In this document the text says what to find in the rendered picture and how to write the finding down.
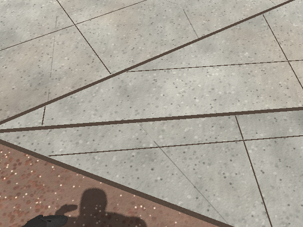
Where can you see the robot left hand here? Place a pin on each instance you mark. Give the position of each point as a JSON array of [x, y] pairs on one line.
[[47, 221]]

